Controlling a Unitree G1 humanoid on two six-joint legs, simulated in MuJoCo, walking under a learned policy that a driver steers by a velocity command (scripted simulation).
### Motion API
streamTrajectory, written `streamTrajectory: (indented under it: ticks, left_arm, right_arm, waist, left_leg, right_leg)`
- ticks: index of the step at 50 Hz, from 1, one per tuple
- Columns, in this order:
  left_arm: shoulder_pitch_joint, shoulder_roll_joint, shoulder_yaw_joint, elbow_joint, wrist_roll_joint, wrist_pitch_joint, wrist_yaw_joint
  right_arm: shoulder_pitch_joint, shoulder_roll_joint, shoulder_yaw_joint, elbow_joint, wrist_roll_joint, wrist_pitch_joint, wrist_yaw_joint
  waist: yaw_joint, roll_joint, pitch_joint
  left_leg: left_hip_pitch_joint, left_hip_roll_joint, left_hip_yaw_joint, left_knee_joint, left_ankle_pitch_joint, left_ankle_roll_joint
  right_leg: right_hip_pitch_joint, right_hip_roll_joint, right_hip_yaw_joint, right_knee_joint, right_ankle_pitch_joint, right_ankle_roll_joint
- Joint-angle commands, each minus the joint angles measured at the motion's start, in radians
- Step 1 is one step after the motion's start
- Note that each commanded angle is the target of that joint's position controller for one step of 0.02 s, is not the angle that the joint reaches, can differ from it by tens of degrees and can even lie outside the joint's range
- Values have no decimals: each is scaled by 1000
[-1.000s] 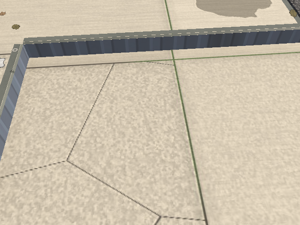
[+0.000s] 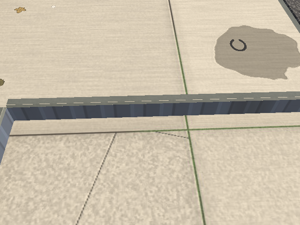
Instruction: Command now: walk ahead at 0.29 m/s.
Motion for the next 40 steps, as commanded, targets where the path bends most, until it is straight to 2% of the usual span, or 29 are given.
streamTrajectory:
  ticks: [1, 3, 4, 5, 6, 7, 8, 9, 10, 11, 13, 16, 19, 22, 23, 24, 25, 26, 28, 31, 40]
  left_arm:
    - [-5, 31, -4, -35, -3, -17, 14]
    - [68, 60, 5, -9, 2, -28, 24]
    - [157, 74, 13, 26, 7, -39, 30]
    - [252, 93, 20, 59, 17, -58, 34]
    - [363, 174, 35, 81, 37, -70, 38]
    - [355, 189, 38, 78, 12, -57, 33]
    - [304, 148, 30, 54, -28, -43, 25]
    - [208, 108, 16, 41, -29, -34, 28]
    - [149, 60, -1, 37, -21, -29, 35]
    - [127, 40, -11, 39, -18, -27, 44]
    - [120, 37, -17, 52, -7, -23, 51]
    - [145, 73, -13, 67, 0, -24, 46]
    - [146, 90, -9, 77, -5, -5, 43]
    - [140, 86, -7, 84, -19, 19, 44]
    - [158, 80, -6, 91, -19, 25, 44]
    - [190, 65, -4, 94, -25, 31, 42]
    - [195, 48, -7, 100, -25, 34, 40]
    - [211, 39, -9, 111, -19, 32, 38]
    - [241, 41, -10, 132, -13, 27, 38]
    - [237, 38, -14, 148, -13, 20, 40]
    - [254, 20, -25, 189, -15, 19, 49]
  right_arm:
    - [44, -125, -15, -15, -6, -3, -11]
    - [15, -135, -18, -15, -9, 2, -20]
    - [-3, -141, -20, -14, -5, 5, -24]
    - [-6, -143, -20, -14, 6, 7, -25]
    - [45, -105, -9, -36, 19, 5, -28]
    - [219, -14, 7, 4, 67, 23, -27]
    - [161, -96, -14, 21, 34, 46, -33]
    - [57, -96, -19, -7, 6, 53, -28]
    - [2, -77, -17, -14, -10, 59, -25]
    - [-21, -69, -18, -16, -18, 69, -21]
    - [30, -34, -8, 15, -20, 94, -19]
    - [7, -30, -1, 27, -11, 118, -33]
    - [-40, -44, 2, 30, -7, 127, -36]
    - [-33, -40, 11, 46, -16, 116, -33]
    - [-34, -54, 13, 43, -22, 107, -34]
    - [-58, -84, 12, 36, -17, 97, -36]
    - [-74, -74, 14, 44, -2, 90, -34]
    - [-89, -55, 21, 44, 2, 79, -34]
    - [-106, -59, 20, 41, 8, 68, -38]
    - [-73, -50, 22, 50, 6, 66, -39]
    - [-34, -42, 26, 65, 5, 68, -40]
  waist:
    - [15, 144, 4]
    - [48, 156, -17]
    - [87, 135, -46]
    - [129, 85, -91]
    - [125, -26, -217]
    - [72, -192, -391]
    - [78, -46, -374]
    - [61, -38, -232]
    - [40, -10, -133]
    - [21, -23, -84]
    - [-11, -39, -93]
    - [-3, -47, -110]
    - [12, -67, -86]
    - [0, -19, -17]
    - [9, 9, 14]
    - [48, 63, 49]
    - [59, 134, 71]
    - [72, 154, 53]
    - [86, 136, 21]
    - [69, 73, 15]
    - [53, 48, 18]
  left_leg:
    - [-33, 243, -63, 66, 809, 75]
    - [3, 260, -84, 163, 874, 64]
    - [17, 248, -86, 262, 871, 48]
    - [-25, 211, -66, 403, 752, 20]
    - [-196, 159, -41, 626, 340, -10]
    - [-371, 9, -43, 917, -416, -36]
    - [-377, 37, -147, 953, -408, -39]
    - [-416, 58, -150, 950, -364, -43]
    - [-411, 87, -155, 892, -308, -50]
    - [-371, 108, -157, 823, -264, -61]
    - [-256, 101, -124, 716, -222, -76]
    - [-229, 98, -100, 556, -208, -82]
    - [-199, 102, -85, 447, -123, -74]
    - [-111, 117, -91, 253, 8, -52]
    - [-121, 158, -142, 173, 4, -43]
    - [-215, 191, -202, 132, -82, -30]
    - [-339, 194, -219, 90, -155, -29]
    - [-385, 199, -227, 52, -166, -39]
    - [-378, 191, -216, 37, -118, -51]
    - [-303, 181, -196, 65, -39, -42]
    - [-257, 179, -186, 79, 21, -31]
  right_leg:
    - [120, 69, -49, -75, 19, -22]
    - [200, 95, -36, -130, -41, -51]
    - [284, 113, -36, -210, -11, -67]
    - [428, 78, -14, -306, 210, -80]
    - [689, -133, 153, -194, 734, -124]
    - [881, -365, 404, -173, 1048, -332]
    - [760, -320, 390, -233, 863, -334]
    - [625, -274, 324, -298, 664, -305]
    - [503, -228, 268, -357, 523, -264]
    - [413, -187, 211, -396, 453, -231]
    - [322, -131, 138, -420, 359, -191]
    - [322, -121, 142, -443, 141, -183]
    - [274, -111, 174, -498, -238, -157]
    - [174, -88, 184, -520, -497, -84]
    - [170, -69, 179, -507, -508, -48]
    - [206, -19, 143, -492, -441, -24]
    - [317, 12, 104, -446, -324, -20]
    - [415, 14, 94, -399, -232, -23]
    - [482, 9, 93, -372, -164, -27]
    - [441, 0, 102, -386, -162, -29]
    - [431, -2, 97, -380, -118, -22]
Keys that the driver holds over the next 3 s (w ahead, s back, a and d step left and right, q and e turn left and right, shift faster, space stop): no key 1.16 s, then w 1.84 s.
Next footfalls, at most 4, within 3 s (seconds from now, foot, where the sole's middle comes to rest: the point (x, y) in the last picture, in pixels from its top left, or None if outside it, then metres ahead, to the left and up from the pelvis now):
0.10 right None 0.22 -0.10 -0.78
0.46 left None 0.15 0.11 -0.78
1.94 left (139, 191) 0.63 0.04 -0.78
2.50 right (169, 140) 0.91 -0.13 -0.78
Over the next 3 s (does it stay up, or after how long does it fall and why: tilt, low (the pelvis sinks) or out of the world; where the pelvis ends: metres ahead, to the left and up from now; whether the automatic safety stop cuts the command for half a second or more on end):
stays up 1.06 -0.03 0.00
